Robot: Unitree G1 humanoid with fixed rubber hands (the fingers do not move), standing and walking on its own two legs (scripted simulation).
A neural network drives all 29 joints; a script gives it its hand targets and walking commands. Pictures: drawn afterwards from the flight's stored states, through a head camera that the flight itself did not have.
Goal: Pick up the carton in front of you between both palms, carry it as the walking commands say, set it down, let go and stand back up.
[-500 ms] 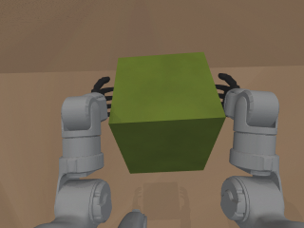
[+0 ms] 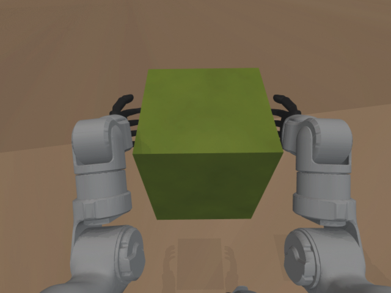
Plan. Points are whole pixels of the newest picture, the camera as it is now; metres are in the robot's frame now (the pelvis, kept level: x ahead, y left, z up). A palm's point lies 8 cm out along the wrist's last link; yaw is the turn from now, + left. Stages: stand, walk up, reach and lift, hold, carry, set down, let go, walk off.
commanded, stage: carry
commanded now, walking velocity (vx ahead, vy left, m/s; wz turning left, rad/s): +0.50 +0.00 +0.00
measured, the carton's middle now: (203, 149) +0.40 -0.02 +0.11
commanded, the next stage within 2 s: none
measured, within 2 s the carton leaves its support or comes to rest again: neither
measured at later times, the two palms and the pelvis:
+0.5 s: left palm (123, 43) +0.70 +0.16 +0.21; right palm (239, 39) +0.69 -0.13 +0.21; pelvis +0.32 +0.02 +0.03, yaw +0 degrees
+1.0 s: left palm out of the picture +0.98 +0.16 +0.25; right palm out of the picture +1.00 -0.14 +0.26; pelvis +0.62 -0.02 +0.09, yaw +1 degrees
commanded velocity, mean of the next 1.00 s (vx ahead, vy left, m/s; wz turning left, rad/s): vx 0.50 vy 0.00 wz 0.00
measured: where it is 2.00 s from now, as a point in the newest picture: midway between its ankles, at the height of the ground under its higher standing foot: (188, 123)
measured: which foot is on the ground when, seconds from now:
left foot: down 0.00-0.04, up 0.06-0.40, down 0.42-0.82, up 0.84-1.00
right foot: up 0.00-0.00, down 0.02-0.46, up 0.48-0.80, down 0.82-1.00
